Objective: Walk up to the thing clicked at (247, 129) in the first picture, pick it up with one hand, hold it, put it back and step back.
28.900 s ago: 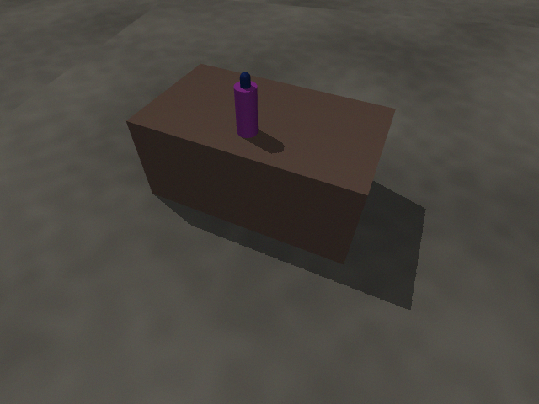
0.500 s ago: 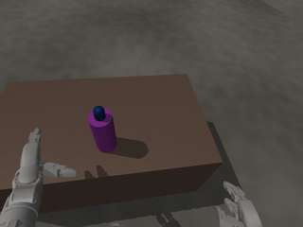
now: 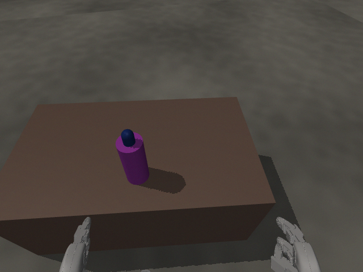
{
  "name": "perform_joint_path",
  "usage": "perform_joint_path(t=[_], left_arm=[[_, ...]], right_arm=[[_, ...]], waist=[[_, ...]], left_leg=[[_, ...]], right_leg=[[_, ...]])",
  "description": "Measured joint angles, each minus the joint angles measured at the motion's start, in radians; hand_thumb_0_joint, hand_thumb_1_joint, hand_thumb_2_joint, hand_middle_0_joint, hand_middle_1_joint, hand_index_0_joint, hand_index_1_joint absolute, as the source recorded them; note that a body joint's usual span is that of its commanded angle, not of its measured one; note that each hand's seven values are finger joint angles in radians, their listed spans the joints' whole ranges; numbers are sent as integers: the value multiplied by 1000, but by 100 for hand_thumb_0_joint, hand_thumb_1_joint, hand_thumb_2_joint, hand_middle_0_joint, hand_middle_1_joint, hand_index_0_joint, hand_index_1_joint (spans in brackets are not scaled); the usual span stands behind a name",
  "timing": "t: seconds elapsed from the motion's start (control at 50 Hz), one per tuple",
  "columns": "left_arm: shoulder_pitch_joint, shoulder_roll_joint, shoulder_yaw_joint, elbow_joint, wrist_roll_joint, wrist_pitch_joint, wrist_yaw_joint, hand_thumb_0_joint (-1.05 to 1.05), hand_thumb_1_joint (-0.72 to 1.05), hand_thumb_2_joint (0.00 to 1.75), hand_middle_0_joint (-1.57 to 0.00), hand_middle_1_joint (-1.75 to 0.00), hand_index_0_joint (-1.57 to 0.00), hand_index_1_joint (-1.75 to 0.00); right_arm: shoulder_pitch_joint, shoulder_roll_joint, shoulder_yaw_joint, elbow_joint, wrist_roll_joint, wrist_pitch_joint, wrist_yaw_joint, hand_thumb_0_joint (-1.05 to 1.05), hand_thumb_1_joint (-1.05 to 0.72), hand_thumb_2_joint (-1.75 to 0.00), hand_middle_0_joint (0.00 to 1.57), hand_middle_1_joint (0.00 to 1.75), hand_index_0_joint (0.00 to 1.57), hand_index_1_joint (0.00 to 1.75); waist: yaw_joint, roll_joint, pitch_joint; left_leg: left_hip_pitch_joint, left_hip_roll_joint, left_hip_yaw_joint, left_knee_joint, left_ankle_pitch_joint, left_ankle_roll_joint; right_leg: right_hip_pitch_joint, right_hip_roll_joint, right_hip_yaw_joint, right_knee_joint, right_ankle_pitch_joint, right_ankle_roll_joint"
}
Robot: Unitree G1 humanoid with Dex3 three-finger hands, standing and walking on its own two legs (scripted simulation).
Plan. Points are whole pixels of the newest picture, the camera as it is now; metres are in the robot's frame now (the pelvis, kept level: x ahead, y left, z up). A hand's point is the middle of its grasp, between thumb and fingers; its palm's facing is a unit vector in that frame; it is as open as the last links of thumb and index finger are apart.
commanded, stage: home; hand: left
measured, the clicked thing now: (133, 155) +0.51 +0.19 -0.15
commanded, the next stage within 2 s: stand in 1.84 s
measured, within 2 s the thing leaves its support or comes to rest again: neither
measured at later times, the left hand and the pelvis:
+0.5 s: hand (101, 259) +0.17 +0.18 -0.05, palm faces +0.11 -0.97 -0.23, open 17.7 cm; pelvis +0.00 +0.01 -0.01, yaw +0 degrees
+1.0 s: hand (98, 257) +0.18 +0.19 -0.05, palm faces +0.11 -0.97 -0.23, open 17.6 cm; pelvis +0.00 +0.01 -0.01, yaw -1 degrees
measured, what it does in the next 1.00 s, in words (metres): stands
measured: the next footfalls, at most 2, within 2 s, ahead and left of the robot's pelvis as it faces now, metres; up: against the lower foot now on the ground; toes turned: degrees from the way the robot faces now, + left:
none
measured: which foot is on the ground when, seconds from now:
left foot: down 0.00-1.00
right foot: down 0.00-1.00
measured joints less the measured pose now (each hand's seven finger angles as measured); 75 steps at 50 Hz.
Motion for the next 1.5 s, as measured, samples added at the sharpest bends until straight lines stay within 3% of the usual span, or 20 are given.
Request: perform_joint_path(t=[0.28,0.76,1.28,1.36,1.5], left_arm=[[3,-2,4,-15,4,-30,2,-1,-59,2,-5,-4,-5,-4],[16,11,8,-57,9,-13,12,-1,-57,4,-5,-5,-5,-5],[26,10,10,-79,8,-4,9,-1,-55,5,-6,-5,-5,-5],[45,13,16,-96,12,11,26,-1,-55,4,-6,-5,-5,-5],[62,19,-1,-113,14,36,49,-1,-55,5,-6,-5,-5,-5]], right_arm=[[32,5,-2,-44,-2,11,6,2,-89,-90,20,30,20,31],[37,9,-3,-61,-8,16,0,2,-90,-91,20,30,20,31],[46,6,2,-73,-10,12,-1,2,-90,-90,20,30,20,31],[-23,-12,17,70,-6,-17,-12,2,-89,-90,20,30,20,31],[-77,-21,9,238,-6,-48,-34,2,-90,-90,20,30,20,31]], waist=[[-8,6,-11],[-3,0,-18],[-4,0,-20],[-19,5,-10],[-20,18,2]], left_leg=[[-25,3,10,27,-7,-1],[-50,-3,19,65,-36,16],[-61,-2,14,71,-30,12],[-53,6,3,72,-31,8],[-50,11,-15,75,-33,5]], right_leg=[[-33,3,11,35,-8,-2],[-48,-4,20,49,-23,16],[-60,-3,16,60,-21,12],[-44,6,5,49,-16,8],[-29,13,-12,36,-14,4]])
